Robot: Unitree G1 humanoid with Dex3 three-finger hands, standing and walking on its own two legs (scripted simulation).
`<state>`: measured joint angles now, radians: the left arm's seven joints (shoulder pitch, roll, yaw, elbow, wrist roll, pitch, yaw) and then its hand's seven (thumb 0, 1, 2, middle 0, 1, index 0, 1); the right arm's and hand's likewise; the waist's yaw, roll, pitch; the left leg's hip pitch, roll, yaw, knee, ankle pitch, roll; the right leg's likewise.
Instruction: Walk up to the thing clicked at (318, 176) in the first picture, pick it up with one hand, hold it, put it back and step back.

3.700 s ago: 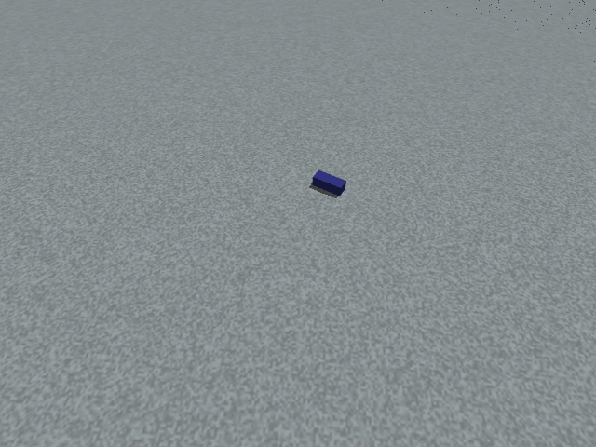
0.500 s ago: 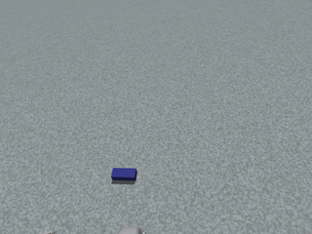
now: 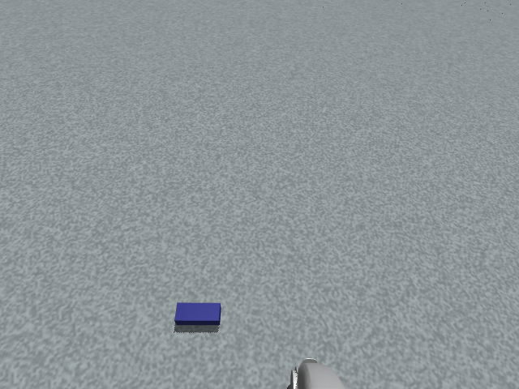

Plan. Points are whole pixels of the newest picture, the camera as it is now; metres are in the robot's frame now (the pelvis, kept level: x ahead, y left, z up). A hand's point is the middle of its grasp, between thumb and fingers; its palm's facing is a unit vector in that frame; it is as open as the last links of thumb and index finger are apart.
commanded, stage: walk up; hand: left
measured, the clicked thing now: (198, 314) +0.46 +0.20 -0.73
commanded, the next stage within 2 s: none
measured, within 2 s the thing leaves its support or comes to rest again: neither
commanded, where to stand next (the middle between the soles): +0.08 -0.04 m, yaw +0 degrees
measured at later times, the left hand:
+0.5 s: hand (103, 385) +0.16 +0.26 -0.16, palm faces -0.03 -0.94 -0.35, open 7.4 cm
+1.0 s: hand (133, 374) +0.17 +0.21 -0.14, palm faces +0.00 -0.95 -0.31, open 7.4 cm
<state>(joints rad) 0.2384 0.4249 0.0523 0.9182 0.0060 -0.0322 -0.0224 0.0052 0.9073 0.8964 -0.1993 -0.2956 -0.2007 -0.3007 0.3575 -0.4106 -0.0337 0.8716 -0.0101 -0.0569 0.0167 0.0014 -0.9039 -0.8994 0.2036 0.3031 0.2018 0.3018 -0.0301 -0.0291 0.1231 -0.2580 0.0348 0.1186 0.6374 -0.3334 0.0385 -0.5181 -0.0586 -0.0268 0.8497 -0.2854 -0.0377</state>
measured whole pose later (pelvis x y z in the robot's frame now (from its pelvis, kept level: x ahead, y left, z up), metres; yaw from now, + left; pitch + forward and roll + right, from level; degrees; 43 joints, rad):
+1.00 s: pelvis +0.07 -0.03 +0.02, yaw +0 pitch -2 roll +1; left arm 0.05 0.33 0.02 1.13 0.01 0.00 -0.03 0.00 0.91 0.90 -0.20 -0.30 -0.20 -0.30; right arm 0.11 -0.37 0.00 1.12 -0.02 -0.03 0.00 0.00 -0.91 -0.90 0.20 0.30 0.20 0.30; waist 0.00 0.00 0.05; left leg -0.10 0.05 0.05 0.41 -0.27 -0.04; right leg -0.23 -0.02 -0.04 0.45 -0.18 -0.01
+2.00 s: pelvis +0.03 -0.02 +0.00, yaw +1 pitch -1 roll +1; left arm -0.01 0.39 0.07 0.96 0.01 0.09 -0.02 0.00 0.91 0.90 -0.20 -0.30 -0.20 -0.30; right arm 0.07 -0.40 -0.06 0.99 0.00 0.02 -0.03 0.00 -0.91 -0.90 0.20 0.30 0.20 0.30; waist -0.01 -0.03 0.17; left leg -0.32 0.02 0.02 0.67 -0.33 0.03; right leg -0.41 -0.04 -0.03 0.63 -0.20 -0.02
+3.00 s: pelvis +0.01 -0.03 +0.00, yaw +0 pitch -1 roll +1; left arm 0.20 0.36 0.06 0.92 0.05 0.01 -0.02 0.00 0.91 0.90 -0.20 -0.30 -0.20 -0.30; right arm 0.15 -0.41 -0.05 0.95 0.00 -0.01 -0.02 0.00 -0.91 -0.90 0.20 0.30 0.20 0.30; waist 0.03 -0.01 0.10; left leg -0.37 -0.02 0.00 0.78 -0.44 0.02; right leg -0.28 -0.02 -0.01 0.68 -0.38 -0.02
